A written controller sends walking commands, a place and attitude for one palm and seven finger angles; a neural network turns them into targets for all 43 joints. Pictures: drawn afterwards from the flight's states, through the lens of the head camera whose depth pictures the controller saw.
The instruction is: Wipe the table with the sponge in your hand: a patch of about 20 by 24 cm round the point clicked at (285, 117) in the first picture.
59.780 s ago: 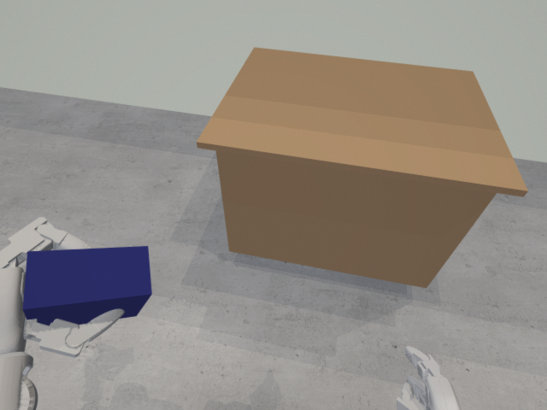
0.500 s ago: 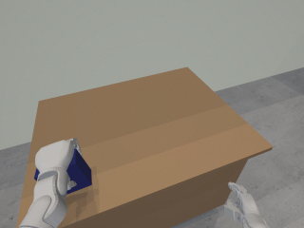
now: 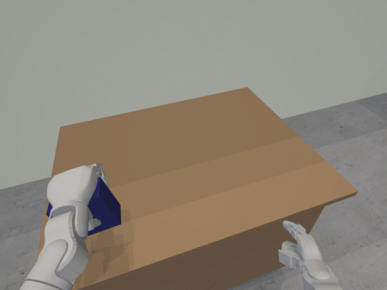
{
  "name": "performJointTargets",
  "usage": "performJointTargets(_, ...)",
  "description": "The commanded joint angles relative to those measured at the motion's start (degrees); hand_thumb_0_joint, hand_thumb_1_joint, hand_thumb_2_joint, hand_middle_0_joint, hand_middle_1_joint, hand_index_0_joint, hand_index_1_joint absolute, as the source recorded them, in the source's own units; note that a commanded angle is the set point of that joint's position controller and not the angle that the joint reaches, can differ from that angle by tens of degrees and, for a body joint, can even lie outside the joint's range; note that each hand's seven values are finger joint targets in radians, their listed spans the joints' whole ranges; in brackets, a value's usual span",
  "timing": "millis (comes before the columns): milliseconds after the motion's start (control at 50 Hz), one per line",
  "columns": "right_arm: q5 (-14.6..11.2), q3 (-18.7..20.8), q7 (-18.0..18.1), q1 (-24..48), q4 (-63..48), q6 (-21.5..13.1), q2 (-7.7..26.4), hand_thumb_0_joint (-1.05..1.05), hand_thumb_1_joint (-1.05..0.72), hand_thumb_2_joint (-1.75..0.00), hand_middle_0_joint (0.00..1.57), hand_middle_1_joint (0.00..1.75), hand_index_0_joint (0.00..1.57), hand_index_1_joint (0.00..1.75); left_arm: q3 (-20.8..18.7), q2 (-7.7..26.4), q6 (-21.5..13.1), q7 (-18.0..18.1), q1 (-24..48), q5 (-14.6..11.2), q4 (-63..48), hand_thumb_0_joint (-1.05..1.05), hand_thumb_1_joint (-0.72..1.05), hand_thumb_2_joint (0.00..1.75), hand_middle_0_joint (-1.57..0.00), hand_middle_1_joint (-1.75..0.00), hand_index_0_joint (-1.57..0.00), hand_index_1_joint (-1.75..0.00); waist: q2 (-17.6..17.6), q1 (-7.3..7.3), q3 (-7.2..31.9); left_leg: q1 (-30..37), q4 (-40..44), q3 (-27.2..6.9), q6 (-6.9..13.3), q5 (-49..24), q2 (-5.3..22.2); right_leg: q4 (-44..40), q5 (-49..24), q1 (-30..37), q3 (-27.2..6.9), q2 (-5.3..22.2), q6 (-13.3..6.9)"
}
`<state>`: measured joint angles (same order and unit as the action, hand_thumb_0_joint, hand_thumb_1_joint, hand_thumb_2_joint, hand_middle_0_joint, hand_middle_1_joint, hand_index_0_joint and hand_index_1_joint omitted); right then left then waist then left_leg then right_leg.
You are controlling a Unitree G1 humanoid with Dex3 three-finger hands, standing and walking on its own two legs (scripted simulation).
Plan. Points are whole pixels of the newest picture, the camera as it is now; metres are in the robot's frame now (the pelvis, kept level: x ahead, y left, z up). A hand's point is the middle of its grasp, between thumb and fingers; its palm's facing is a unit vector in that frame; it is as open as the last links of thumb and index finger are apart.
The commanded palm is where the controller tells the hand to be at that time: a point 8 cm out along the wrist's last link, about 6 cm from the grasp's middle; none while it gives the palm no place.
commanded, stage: lift the sponge slowly off the table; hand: left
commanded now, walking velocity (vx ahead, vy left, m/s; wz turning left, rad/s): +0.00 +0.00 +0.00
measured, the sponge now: (91, 213) +0.24 +0.28 +0.04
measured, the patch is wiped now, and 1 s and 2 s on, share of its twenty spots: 1.00 1.00 1.00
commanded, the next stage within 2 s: bring the sponge back beside the body in 0.06 s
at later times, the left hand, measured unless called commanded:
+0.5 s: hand (86, 201) +0.24 +0.27 +0.08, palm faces +0.07 -0.16 -0.98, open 9.7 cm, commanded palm +0.20 +0.27 +0.16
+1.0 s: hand (76, 210) +0.21 +0.27 +0.10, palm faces +0.10 -0.15 -0.98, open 9.7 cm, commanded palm +0.17 +0.27 +0.17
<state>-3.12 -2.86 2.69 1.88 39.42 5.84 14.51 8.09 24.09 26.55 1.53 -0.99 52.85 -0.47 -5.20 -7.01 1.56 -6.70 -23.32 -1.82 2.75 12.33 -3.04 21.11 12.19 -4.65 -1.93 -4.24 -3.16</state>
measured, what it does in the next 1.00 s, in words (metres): stands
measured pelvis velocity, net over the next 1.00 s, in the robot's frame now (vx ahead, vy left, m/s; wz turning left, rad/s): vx -0.01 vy -0.01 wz -0.01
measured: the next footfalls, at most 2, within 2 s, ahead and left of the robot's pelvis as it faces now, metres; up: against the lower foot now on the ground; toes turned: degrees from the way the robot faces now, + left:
none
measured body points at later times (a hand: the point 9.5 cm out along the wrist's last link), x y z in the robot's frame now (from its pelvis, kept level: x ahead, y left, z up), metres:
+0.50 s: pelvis +0.00 +0.01 +0.00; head -0.03 -0.03 +0.45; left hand +0.23 +0.28 +0.14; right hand +0.26 -0.19 -0.07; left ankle +0.01 +0.09 -0.74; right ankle +0.00 -0.09 -0.74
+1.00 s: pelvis -0.01 -0.01 +0.00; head -0.05 -0.05 +0.45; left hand +0.20 +0.27 +0.15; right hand +0.26 -0.20 -0.06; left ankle +0.01 +0.09 -0.74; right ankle +0.00 -0.09 -0.74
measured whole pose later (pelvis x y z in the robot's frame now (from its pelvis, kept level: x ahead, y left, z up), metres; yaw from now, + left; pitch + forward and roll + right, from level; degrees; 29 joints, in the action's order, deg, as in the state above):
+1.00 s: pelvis -0.01 -0.01 +0.00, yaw -1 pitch -6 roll +0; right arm -2.8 -3.4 2.1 2.7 38.6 6.2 14.7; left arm 4.9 26.5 28.2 0.1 -9.8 50.3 -12.8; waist -5.9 -7.4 0.8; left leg -5.7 -23.5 -1.6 2.1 12.2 -2.4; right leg 21.5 11.8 -3.9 -2.3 -5.0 -3.8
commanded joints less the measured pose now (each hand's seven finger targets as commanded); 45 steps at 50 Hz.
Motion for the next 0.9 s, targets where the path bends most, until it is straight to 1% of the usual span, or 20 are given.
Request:
performJointTargets(0,-0.2,1.6,0.4,14.4,-10.0,-2.6,6.3,0.00,-0.90,-0.90,0.20,0.30,0.20,0.30,-8.3,13.5,0.1,1.8,19.3,2.2,-10.3,0.00,0.10,1.30,-1.20,-1.60,-1.20,-1.60,2.3,0.95,8.6,2.1,3.5,-4.9,0.2,-9.6,1.5,-4.1,-6.3,-0.2,-7.1,1.7,-2.8)
performJointTargets(60,-0.2,1.6,0.2,14.0,-10.6,-2.7,5.7,0.00,-0.90,-0.90,0.20,0.30,0.20,0.30,-5.4,9.7,0.1,1.5,17.5,2.2,-10.2,0.00,0.10,1.30,-1.20,-1.60,-1.20,-1.60,1.0,0.78,10.1,2.5,3.3,-4.6,0.3,-11.3,1.6,-3.3,-8.1,0.4,-5.6,1.7,-2.7)
performJointTargets(100,0.1,1.6,0.1,14.0,-10.4,-2.6,6.3,0.00,-0.90,-0.90,0.20,0.30,0.20,0.30,-9.0,13.9,-0.2,1.6,18.2,2.4,-11.2,0.00,0.10,1.30,-1.20,-1.60,-1.20,-1.60,0.9,0.36,10.8,2.4,3.5,-5.1,0.1,-11.6,1.6,-3.2,-8.9,1.5,-6.8,1.6,-3.0)
performJointTargets(140,-0.1,1.5,-0.1,14.1,-10.9,-2.8,5.5,0.00,-0.90,-0.90,0.20,0.30,0.20,0.30,-6.5,10.5,-0.5,1.6,17.4,2.4,-12.0,0.00,0.10,1.30,-1.20,-1.60,-1.20,-1.60,1.4,0.48,11.3,2.5,3.2,-4.9,0.2,-12.7,1.6,-2.8,-10.0,1.4,-5.8,1.7,-2.8)
performJointTargets(200,0.3,1.8,-0.4,14.0,-10.8,-2.7,6.3,0.00,-0.90,-0.90,0.20,0.30,0.20,0.30,-11.0,15.1,-0.8,2.2,14.2,2.1,-14.4,0.00,0.10,1.30,-1.20,-1.60,-1.20,-1.60,0.7,-0.42,12.2,2.8,3.1,-5.3,0.1,-13.9,1.7,-2.3,-11.8,3.0,-7.0,1.6,-3.0)
performJointTargets(240,0.1,1.6,-0.7,14.5,-11.5,-2.9,5.4,0.00,-0.90,-0.90,0.20,0.30,0.20,0.30,-7.7,11.1,-0.5,2.3,13.7,2.0,-15.8,0.00,0.10,1.30,-1.20,-1.60,-1.20,-1.60,0.7,-0.24,11.4,2.7,3.1,-5.5,0.0,-14.5,1.8,-2.2,-11.7,2.4,-5.8,1.7,-2.8)
performJointTargets(300,0.1,1.8,-0.7,14.9,-11.3,-2.9,6.0,0.00,-0.90,-0.90,0.20,0.30,0.20,0.30,-8.2,12.5,0.2,2.5,15.5,2.1,-17.6,0.00,0.10,1.30,-1.20,-1.60,-1.20,-1.60,0.4,-0.01,10.2,3.3,3.7,-6.1,0.0,-12.8,2.3,-2.8,-8.8,1.0,-6.5,1.3,-3.0)
performJointTargets(340,-0.1,1.8,-0.9,15.0,-11.4,-3.3,5.4,0.00,-0.90,-0.90,0.20,0.30,0.20,0.30,-5.9,9.8,0.6,2.5,14.5,2.2,-17.8,0.00,0.10,1.30,-1.20,-1.60,-1.20,-1.60,0.2,-0.03,10.5,3.6,3.5,-6.0,0.1,-13.3,2.3,-2.6,-9.0,0.8,-5.6,1.3,-2.9)
performJointTargets(400,0.1,1.9,-0.9,15.3,-11.4,-3.1,5.9,0.00,-0.90,-0.90,0.20,0.30,0.20,0.30,-7.4,11.8,0.8,2.4,13.8,1.8,-19.8,0.00,0.10,1.30,-1.20,-1.60,-1.20,-1.60,0.6,-0.09,10.8,3.7,3.7,-6.2,0.0,-13.1,2.3,-2.6,-9.3,1.8,-6.6,1.2,-3.1)
performJointTargets(440,0.0,1.7,-0.9,15.6,-11.4,-3.1,5.4,0.00,-0.90,-0.90,0.20,0.30,0.20,0.30,-6.7,10.4,1.1,2.1,11.3,1.6,-18.9,0.00,0.10,1.30,-1.20,-1.60,-1.20,-1.60,1.8,-0.32,10.0,3.6,3.3,-6.0,0.2,-13.9,2.0,-2.8,-10.3,1.6,-6.4,1.5,-2.9)
performJointTargets(500,0.2,1.6,-0.8,15.8,-11.2,-2.6,6.1,0.00,-0.90,-0.90,0.20,0.30,0.20,0.30,-10.0,14.1,1.4,2.2,12.6,1.4,-19.8,0.00,0.10,1.30,-1.20,-1.60,-1.20,-1.60,1.8,-0.41,9.8,3.1,3.7,-5.9,0.2,-12.1,2.0,-3.1,-8.9,2.0,-7.8,1.4,-3.0)
performJointTargets(560,0.0,1.5,-0.8,16.0,-11.5,-2.5,5.6,0.00,-0.90,-0.90,0.20,0.30,0.20,0.30,-7.8,11.2,1.8,1.8,9.8,1.1,-19.1,0.00,0.10,1.30,-1.20,-1.60,-1.20,-1.60,1.4,-0.39,8.7,3.0,3.4,-5.7,0.2,-12.7,1.9,-3.2,-9.2,1.3,-6.7,1.5,-2.9)
performJointTargets(600,0.2,1.6,-0.9,16.3,-11.6,-2.5,6.0,0.00,-0.90,-0.90,0.20,0.30,0.20,0.30,-10.4,14.2,1.7,1.8,9.3,0.8,-21.4,0.00,0.10,1.30,-1.20,-1.60,-1.20,-1.60,0.9,-0.55,9.6,3.2,3.2,-5.8,0.3,-12.6,1.8,-3.1,-9.9,2.3,-8.3,1.5,-3.0)
performJointTargets(660,0.0,1.4,-0.8,16.1,-11.7,-2.4,5.7,0.00,-0.90,-0.90,0.20,0.30,0.20,0.30,-8.2,11.5,2.0,1.1,7.4,0.5,-20.8,0.00,0.10,1.30,-1.20,-1.60,-1.20,-1.60,1.6,-0.03,8.6,3.1,2.6,-5.5,0.4,-12.9,1.7,-3.1,-10.3,1.3,-7.4,1.6,-2.7)
performJointTargets(700,0.2,1.4,-0.7,16.6,-12.0,-2.4,5.9,0.00,-0.90,-0.90,0.20,0.30,0.20,0.30,-10.0,14.1,1.8,1.0,8.6,0.4,-23.9,0.00,0.10,1.30,-1.20,-1.60,-1.20,-1.60,-0.5,-0.28,8.9,3.5,2.9,-5.9,0.4,-12.4,1.8,-3.1,-9.7,1.5,-8.6,1.6,-3.0)
performJointTargets(720,0.0,1.5,-0.7,16.2,-12.2,-2.5,5.5,0.00,-0.90,-0.90,0.20,0.30,0.20,0.30,-8.0,11.6,1.9,0.9,7.8,0.2,-23.5,0.00,0.10,1.30,-1.20,-1.60,-1.20,-1.60,0.3,0.12,8.3,2.9,2.4,-5.5,0.6,-11.9,1.7,-3.1,-8.8,1.1,-7.4,1.5,-2.8)
performJointTargets(760,0.1,1.3,-0.4,16.1,-11.8,-2.5,5.6,0.00,-0.90,-0.90,0.20,0.30,0.20,0.30,-8.8,12.4,1.8,0.7,7.2,0.2,-21.8,0.00,0.10,1.30,-1.20,-1.60,-1.20,-1.60,1.9,0.03,7.3,3.0,2.6,-5.8,0.5,-11.2,1.8,-3.7,-7.5,0.1,-7.4,1.6,-2.6)
performJointTargets(800,0.3,1.4,-0.2,16.3,-12.0,-2.7,6.0,0.00,-0.90,-0.90,0.20,0.30,0.20,0.30,-11.2,15.5,1.1,0.9,8.9,0.3,-24.7,0.00,0.10,1.30,-1.20,-1.60,-1.20,-1.60,0.2,-0.20,8.4,3.2,2.9,-5.9,0.6,-10.3,1.8,-3.6,-6.8,1.0,-8.8,1.6,-2.8)
performJointTargets(860,0.2,1.4,-0.2,16.1,-12.0,-2.8,5.5,0.00,-0.90,-0.90,0.20,0.30,0.20,0.30,-9.8,12.8,1.1,0.9,5.2,-0.1,-22.9,0.00,0.10,1.30,-1.20,-1.60,-1.20,-1.60,2.1,-0.26,7.6,3.2,2.2,-5.5,0.6,-10.9,1.5,-3.9,-7.3,0.5,-8.1,1.8,-2.5)
performJointTargets(880,0.2,1.3,-0.3,16.4,-11.8,-2.9,5.7,0.00,-0.90,-0.90,0.20,0.30,0.20,0.30,-11.5,14.9,0.9,1.0,5.9,0.3,-23.7,0.00,0.10,1.30,-1.20,-1.60,-1.20,-1.60,1.7,-0.58,8.8,3.1,2.1,-5.7,0.5,-11.3,1.3,-3.6,-8.4,1.2,-8.7,2.1,-2.5)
